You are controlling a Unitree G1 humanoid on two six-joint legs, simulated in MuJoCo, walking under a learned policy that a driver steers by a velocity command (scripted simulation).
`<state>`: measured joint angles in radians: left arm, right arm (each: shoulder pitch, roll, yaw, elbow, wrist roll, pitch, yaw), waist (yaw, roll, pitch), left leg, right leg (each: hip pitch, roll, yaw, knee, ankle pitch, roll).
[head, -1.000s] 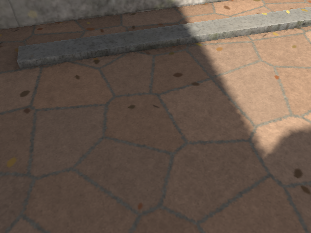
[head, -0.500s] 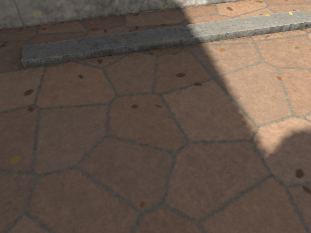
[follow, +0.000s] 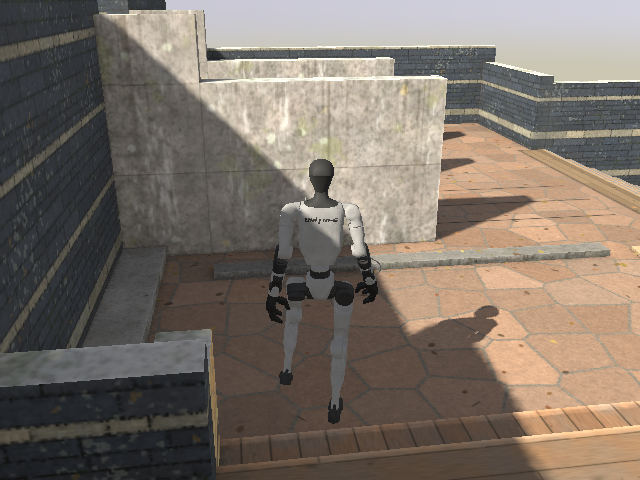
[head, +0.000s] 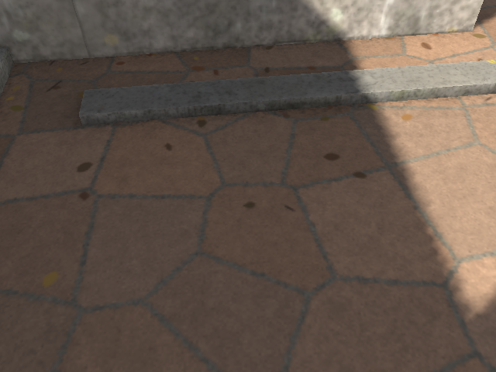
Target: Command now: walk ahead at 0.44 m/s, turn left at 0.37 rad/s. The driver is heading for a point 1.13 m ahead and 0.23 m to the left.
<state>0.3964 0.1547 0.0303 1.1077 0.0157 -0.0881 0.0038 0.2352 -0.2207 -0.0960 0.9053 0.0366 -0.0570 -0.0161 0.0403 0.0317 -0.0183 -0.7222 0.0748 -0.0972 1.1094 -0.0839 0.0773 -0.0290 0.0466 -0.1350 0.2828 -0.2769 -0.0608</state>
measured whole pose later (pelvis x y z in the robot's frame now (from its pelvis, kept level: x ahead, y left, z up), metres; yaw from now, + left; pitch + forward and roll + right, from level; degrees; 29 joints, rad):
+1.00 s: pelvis +0.57 +0.10 +0.00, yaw +19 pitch +2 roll -1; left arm 0.25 0.25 0.04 0.85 0.00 -0.11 -0.03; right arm 0.26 -0.28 -0.05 0.79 0.01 -0.08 0.00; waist 0.02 0.04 0.01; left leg -0.54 0.06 -0.05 1.13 -0.30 0.03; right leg -0.25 0.07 -0.04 0.36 -0.15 -0.08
